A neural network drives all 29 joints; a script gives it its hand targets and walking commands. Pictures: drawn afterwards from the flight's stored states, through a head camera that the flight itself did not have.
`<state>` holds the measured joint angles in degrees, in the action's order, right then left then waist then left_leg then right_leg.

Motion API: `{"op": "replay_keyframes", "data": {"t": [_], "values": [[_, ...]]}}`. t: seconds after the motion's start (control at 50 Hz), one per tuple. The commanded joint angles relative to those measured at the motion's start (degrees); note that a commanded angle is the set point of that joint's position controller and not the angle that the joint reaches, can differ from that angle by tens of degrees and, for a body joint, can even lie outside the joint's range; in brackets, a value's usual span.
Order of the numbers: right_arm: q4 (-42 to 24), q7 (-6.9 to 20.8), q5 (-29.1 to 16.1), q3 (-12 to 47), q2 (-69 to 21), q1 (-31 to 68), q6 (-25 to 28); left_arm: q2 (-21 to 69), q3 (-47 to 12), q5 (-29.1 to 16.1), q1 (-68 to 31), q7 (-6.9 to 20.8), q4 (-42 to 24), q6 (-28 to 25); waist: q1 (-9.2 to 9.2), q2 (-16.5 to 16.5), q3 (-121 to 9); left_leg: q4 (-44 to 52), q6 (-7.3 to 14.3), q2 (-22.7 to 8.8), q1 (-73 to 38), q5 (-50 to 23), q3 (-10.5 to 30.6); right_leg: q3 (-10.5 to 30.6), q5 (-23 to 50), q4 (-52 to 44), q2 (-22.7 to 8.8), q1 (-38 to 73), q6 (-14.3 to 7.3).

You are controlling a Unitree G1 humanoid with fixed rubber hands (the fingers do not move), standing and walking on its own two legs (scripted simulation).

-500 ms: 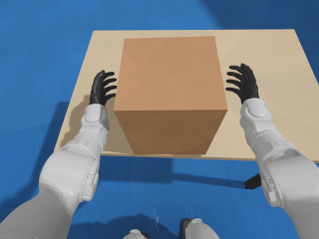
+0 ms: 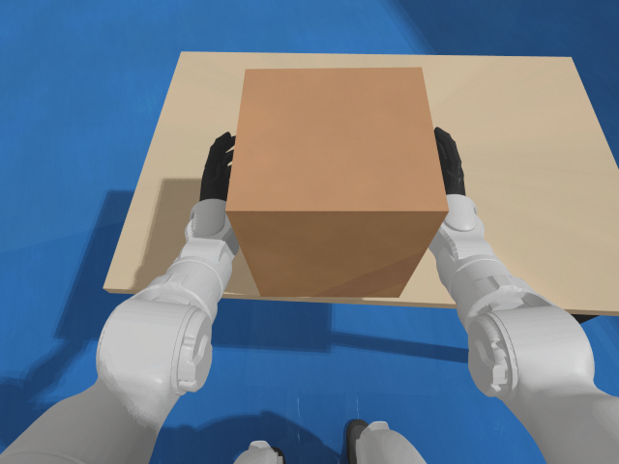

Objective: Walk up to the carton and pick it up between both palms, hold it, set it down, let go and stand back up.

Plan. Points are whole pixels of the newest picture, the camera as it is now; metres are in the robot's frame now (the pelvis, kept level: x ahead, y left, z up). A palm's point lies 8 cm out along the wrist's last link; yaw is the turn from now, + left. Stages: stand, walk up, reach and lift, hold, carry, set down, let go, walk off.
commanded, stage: reach and lift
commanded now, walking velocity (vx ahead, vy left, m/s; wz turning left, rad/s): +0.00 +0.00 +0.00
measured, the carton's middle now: (331, 196) +0.44 -0.03 +0.03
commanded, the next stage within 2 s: none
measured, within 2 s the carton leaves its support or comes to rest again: leaves its support in 1.84 s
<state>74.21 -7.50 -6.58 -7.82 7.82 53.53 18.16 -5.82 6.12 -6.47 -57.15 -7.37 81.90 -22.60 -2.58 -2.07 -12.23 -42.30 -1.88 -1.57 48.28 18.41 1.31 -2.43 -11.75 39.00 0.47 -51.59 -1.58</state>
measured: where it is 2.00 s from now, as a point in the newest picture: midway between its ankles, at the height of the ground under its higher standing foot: outside the picture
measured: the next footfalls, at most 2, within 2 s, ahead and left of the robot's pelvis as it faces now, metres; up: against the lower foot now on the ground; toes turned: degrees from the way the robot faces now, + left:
none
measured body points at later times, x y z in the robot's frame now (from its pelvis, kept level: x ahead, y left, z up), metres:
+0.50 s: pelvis +0.02 +0.01 +0.02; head +0.12 -0.01 +0.46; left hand +0.46 +0.12 +0.04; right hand +0.44 -0.19 +0.04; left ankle +0.00 +0.14 -0.70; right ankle +0.05 -0.10 -0.70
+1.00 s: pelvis +0.04 +0.00 +0.04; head +0.14 +0.00 +0.48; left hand +0.45 +0.12 +0.04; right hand +0.43 -0.18 +0.04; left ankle +0.00 +0.14 -0.70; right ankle +0.05 -0.10 -0.70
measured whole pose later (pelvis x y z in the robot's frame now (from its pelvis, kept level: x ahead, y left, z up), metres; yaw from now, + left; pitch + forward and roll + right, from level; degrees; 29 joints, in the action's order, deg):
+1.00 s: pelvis +0.04 +0.00 +0.04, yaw +1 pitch +16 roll -1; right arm 61.2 -3.3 27.9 -37.8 -2.3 39.9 25.8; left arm 2.7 28.0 20.6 -43.4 -5.2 67.6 -24.8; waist -3.1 -2.0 -3.9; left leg -22.9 -1.5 -1.8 26.4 12.6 1.4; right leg -3.8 -6.3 18.8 0.6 -28.6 -1.2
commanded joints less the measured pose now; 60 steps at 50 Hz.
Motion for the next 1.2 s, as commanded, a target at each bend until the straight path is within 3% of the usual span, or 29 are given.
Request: {"op": "replay_keyframes", "data": {"t": [0.0,0.06,0.14,0.2,0.3,0.36,0.38,0.4,0.42,0.5,0.6,0.74,1.18], "values": [[-8.36,0.89,2.79,-1.0,3.57,24.78,2.7,-3.5,0.64,4.26,-25.97,0.21,-10.24,-2.6,-1.48,-1.65,-42.36,3.13,-3.28,2.64,-14.3,-20.96,-3.32,0.66,22.54,-2.02,1.04,33.26,1.68],[-10.72,0.98,4.7,-1.99,2.0,24.65,3.05,-2.7,1.77,4.8,-26.06,0.04,-10.89,-2.97,-1.61,0.82,-42.66,3.64,-3.21,2.62,-16.36,-22.07,-3.07,0.19,24.66,-2.96,1.1,33.81,1.78],[-12.4,1.53,7.44,-3.77,0.5,24.14,2.84,-1.94,3.43,6.25,-25.17,0.35,-11.21,-3.25,-1.49,1.71,-41.91,6.11,-2.24,2.69,-14.15,-19.25,-3.13,0.65,24.34,-3.68,0.55,37.82,1.99],[-12.4,2.34,9.68,-5.45,-1.25,23.06,2.42,-0.92,4.17,7.29,-24.77,0.36,-11.44,-3.34,-1.51,1.8,-40.08,7.59,-1.85,2.61,-14.67,-17.33,-3.34,0.5,22.23,-4.68,0.34,37.6,1.97],[-14.11,3.76,15.15,-9.01,-5.85,22.21,3.21,3.05,7.14,11.85,-23.81,1.04,-12.69,-3.65,-1.51,1.46,-40.74,9.09,-1.73,2.46,-17.1,-19.53,-3.57,-0.34,25.04,-5.83,0.21,40.6,1.81],[-13.26,7.32,22.62,-10.46,-20.72,21.94,3.96,17.05,7.78,17.76,-24.22,4.45,-12.0,-4.4,-2.06,0.65,-37.13,11.2,-1.34,2.5,-19.28,-20.4,-3.37,-0.94,27.54,-7.87,-0.05,42.42,1.66],[-16.76,8.75,30.74,-11.25,-27.06,22.02,5.82,22.7,9.47,20.53,-23.85,5.59,-12.04,-5.9,-0.59,0.16,-41.92,12.73,-1.86,1.81,-18.42,-20.37,-4.55,-2.95,26.72,-8.28,-0.03,39.71,2.31],[-14.63,10.17,34.39,-13.03,-31.47,20.48,6.4,26.66,9.5,23.12,-22.48,6.68,-10.26,-6.66,-1.45,-0.25,-40.55,12.23,-2.17,1.59,-21.59,-21.56,-4.54,-3.75,27.23,-8.53,0.33,40.23,1.95],[-13.5,11.52,35.79,-12.98,-35.12,19.3,7.02,29.22,9.06,24.22,-21.4,7.37,-9.68,-7.46,-0.68,-1.05,-38.49,11.19,-2.6,1.66,-23.43,-23.77,-4.74,-3.92,28.96,-8.43,0.28,41.64,1.6],[-8.92,12.92,39.23,-13.87,-36.15,14.43,7.83,30.37,11.2,28.16,-16.12,8.57,-7.25,-7.28,-1.08,0.79,-29.02,15.76,-1.22,1.38,-20.37,-20.94,-4.55,-3.04,30.3,-10.0,-0.32,46.87,1.93],[-8.74,12.71,40.56,-14.01,-36.8,12.84,8.94,31.02,11.4,28.98,-14.29,8.37,-9.03,-6.7,-1.13,2.62,-26.78,18.02,-1.21,1.23,-19.74,-20.89,-5.41,-2.65,32.97,-10.99,-0.35,50.04,2.85],[-10.01,11.96,40.37,-12.67,-37.92,11.37,9.83,31.97,10.9,30.3,-11.66,8.04,-12.27,-5.96,-1.01,2.79,-26.59,20.03,-0.82,1.61,-17.4,-21.58,-5.71,-1.96,38.53,-11.37,-0.91,56.32,3.16],[-11.92,11.86,39.76,-12.88,-38.34,11.28,11.13,36.28,9.39,32.87,-8.62,7.08,-17.53,-3.0,0.0,1.79,-27.02,21.86,-1.1,0.97,-21.67,-23.9,-5.45,-2.85,36.5,-14.83,-0.61,56.38,2.05]]}}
